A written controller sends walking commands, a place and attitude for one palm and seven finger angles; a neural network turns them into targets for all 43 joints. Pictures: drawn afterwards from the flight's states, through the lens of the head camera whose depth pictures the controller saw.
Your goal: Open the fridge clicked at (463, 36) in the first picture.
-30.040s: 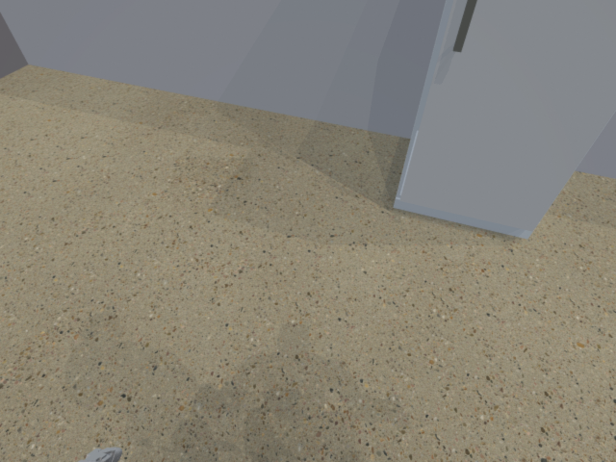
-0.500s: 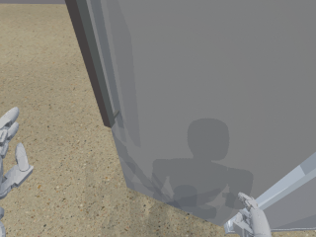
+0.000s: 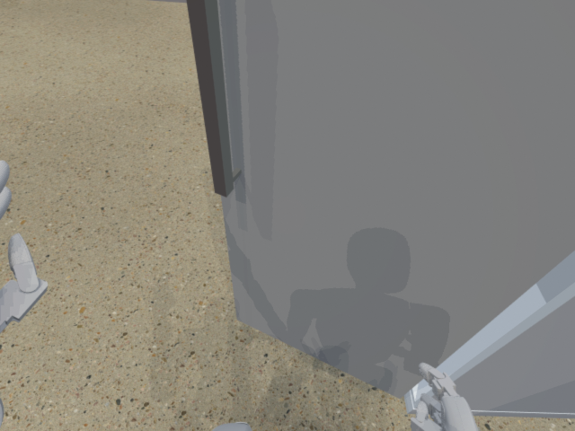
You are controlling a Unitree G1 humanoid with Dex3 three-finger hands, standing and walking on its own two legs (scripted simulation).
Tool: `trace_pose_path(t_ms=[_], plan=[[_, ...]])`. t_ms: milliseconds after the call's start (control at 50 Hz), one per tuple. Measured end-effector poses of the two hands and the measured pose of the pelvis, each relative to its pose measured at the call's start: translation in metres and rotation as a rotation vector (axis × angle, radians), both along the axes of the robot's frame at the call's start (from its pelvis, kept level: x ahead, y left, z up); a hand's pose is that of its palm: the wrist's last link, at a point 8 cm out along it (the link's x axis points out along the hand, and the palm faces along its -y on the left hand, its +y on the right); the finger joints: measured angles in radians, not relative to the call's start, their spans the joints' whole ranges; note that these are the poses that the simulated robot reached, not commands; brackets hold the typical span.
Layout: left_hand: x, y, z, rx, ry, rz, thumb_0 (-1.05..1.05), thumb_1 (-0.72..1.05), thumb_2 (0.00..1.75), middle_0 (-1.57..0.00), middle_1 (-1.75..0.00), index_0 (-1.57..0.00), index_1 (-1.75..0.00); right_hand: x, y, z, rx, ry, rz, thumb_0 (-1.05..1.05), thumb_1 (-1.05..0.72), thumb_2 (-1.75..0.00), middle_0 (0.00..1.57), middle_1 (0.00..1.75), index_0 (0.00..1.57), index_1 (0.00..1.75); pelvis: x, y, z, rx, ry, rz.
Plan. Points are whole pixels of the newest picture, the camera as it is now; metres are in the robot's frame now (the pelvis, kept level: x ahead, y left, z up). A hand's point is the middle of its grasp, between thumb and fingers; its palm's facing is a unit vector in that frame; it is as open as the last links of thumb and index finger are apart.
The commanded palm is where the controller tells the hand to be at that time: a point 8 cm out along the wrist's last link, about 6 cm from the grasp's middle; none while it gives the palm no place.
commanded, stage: step back with the hand held close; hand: left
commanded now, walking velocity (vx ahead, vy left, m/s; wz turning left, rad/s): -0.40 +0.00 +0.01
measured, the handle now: (219, 65) +0.51 +0.16 +0.25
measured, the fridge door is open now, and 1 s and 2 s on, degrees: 66 66 66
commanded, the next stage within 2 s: stop stepping back and stand still in 0.66 s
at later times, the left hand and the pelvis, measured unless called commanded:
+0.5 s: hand (19, 334) +0.15 +0.25 +0.19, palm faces +0.39 -0.81 -0.43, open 7.4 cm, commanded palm +0.09 +0.29 +0.19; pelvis -0.06 +0.00 +0.01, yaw -2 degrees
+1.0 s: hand out of the picture +0.04 +0.29 +0.18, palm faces +0.46 -0.79 -0.40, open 7.4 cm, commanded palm -0.01 +0.31 +0.19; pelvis -0.16 +0.02 +0.01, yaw -2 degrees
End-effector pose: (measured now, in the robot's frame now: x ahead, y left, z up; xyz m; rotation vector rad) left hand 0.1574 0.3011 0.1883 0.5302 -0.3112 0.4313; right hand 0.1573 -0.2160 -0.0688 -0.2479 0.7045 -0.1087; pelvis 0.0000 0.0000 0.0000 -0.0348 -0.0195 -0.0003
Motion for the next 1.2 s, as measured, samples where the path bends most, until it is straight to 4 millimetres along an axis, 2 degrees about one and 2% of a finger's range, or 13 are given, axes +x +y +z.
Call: trace_pose_path(t_ms=[140, 260, 400, 500, 580, 640, 700, 760, 860, 940, 1020, 1100, 1200], plan=[[-0.005, 0.002, 0.004, 0.034, -0.066, -0.072, 0.01, 0.89, 0.9, -0.22, -0.3, -0.21, -0.3, -0.019, -0.018, 0.007, -0.075, 0.002, -0.047, 0.01, -0.91, -0.9, 0.2, 0.3, 0.21, 0.3, -0.013, 0.006, -0.006, -0.01, -0.005, -0.005], [-0.018, 0.014, 0.01, 0.088, -0.04, -0.043, 0.01, 0.89, 0.9, -0.22, -0.3, -0.21, -0.3, -0.033, -0.015, 0.011, -0.063, -0.013, -0.057, 0.01, -0.91, -0.9, 0.2, 0.3, 0.21, 0.3, -0.024, 0.006, -0.001, -0.031, 0.006, 0.005], [-0.037, -0.005, 0.015, 0.065, -0.03, -0.079, 0.02, 0.89, 0.9, -0.21, -0.3, -0.21, -0.3, -0.043, -0.006, 0.005, -0.023, 0.006, 0.004, 0.01, -0.91, -0.9, 0.2, 0.3, 0.21, 0.3, -0.047, -0.001, 0.006, -0.053, 0.011, -0.015], [-0.046, -0.013, 0.013, 0.032, -0.026, -0.119, 0.01, 0.89, 0.9, -0.22, -0.3, -0.21, -0.3, -0.053, -0.007, 0.01, -0.013, 0.011, -0.029, 0.01, -0.91, -0.9, 0.21, 0.3, 0.21, 0.3, -0.057, -0.002, 0.008, -0.006, 0.015, -0.035], [-0.045, -0.002, 0.01, 0.031, -0.038, -0.12, 0.01, 0.89, 0.9, -0.22, -0.3, -0.21, -0.3, -0.064, -0.006, 0.018, -0.045, 0.01, -0.051, 0.01, -0.91, -0.9, 0.21, 0.3, 0.21, 0.3, -0.065, 0.007, 0.007, 0.022, 0.033, -0.027], [-0.049, 0.008, 0.006, 0.048, -0.027, -0.129, 0.01, 0.89, 0.9, -0.22, -0.3, -0.21, -0.3, -0.075, -0.003, 0.019, -0.054, -0.005, -0.073, 0.01, -0.91, -0.9, 0.2, 0.3, 0.21, 0.3, -0.082, 0.015, 0.004, 0.032, 0.028, -0.023], [-0.062, 0.012, 0.005, 0.049, 0.03, -0.142, 0.01, 0.89, 0.9, -0.22, -0.3, -0.21, -0.3, -0.092, 0.003, 0.024, -0.044, -0.016, -0.068, 0.01, -0.91, -0.9, 0.2, 0.3, 0.21, 0.3, -0.098, 0.018, 0.01, 0.018, 0.026, -0.033], [-0.085, 0.008, 0.012, 0.056, 0.061, -0.161, 0.02, 0.89, 0.9, -0.22, -0.3, -0.21, -0.3, -0.113, 0.009, 0.026, -0.023, -0.01, -0.052, 0.01, -0.91, -0.9, 0.2, 0.3, 0.21, 0.3, -0.111, 0.019, 0.015, -0.008, 0.028, -0.034], [-0.129, 0.005, 0.022, 0.128, 0.057, -0.14, 0.02, 0.89, 0.9, -0.22, -0.3, -0.21, -0.3, -0.145, 0.008, 0.012, -0.003, 0.012, -0.028, 0.01, -0.91, -0.9, 0.2, 0.3, 0.21, 0.3, -0.135, 0.015, 0.009, -0.009, 0.015, -0.026], [-0.154, 0.014, 0.017, 0.084, 0.044, -0.058, 0.01, 0.89, 0.9, -0.22, -0.3, -0.21, -0.3, -0.17, 0.002, 0.003, -0.001, 0.046, -0.046, 0.01, -0.91, -0.9, 0.21, 0.3, 0.21, 0.3, -0.153, 0.014, 0.008, 0.001, -0.014, -0.023], [-0.164, 0.024, 0.003, -0.045, -0.019, -0.002, 0.01, 0.89, 0.9, -0.22, -0.3, -0.21, -0.3, -0.193, -0.005, 0.007, -0.045, 0.07, -0.073, 0.01, -0.91, -0.9, 0.21, 0.3, 0.21, 0.3, -0.162, 0.019, 0.008, 0.03, -0.015, -0.024], [-0.167, 0.029, -0.009, -0.089, -0.071, -0.015, 0.01, 0.89, 0.9, -0.21, -0.3, -0.21, -0.3, -0.208, -0.009, 0.007, -0.087, 0.026, -0.102, 0.01, -0.91, -0.9, 0.2, 0.3, 0.21, 0.3, -0.177, 0.029, -0.003, 0.032, -0.019, -0.011], [-0.179, 0.024, 0.002, -0.013, -0.025, -0.06, 0.02, 0.89, 0.9, -0.21, -0.3, -0.21, -0.3, -0.224, 0.002, 0.012, -0.03, -0.011, -0.111, 0.01, -0.91, -0.9, 0.2, 0.3, 0.21, 0.3, -0.186, 0.026, 0.006, 0.035, -0.039, 0.001]])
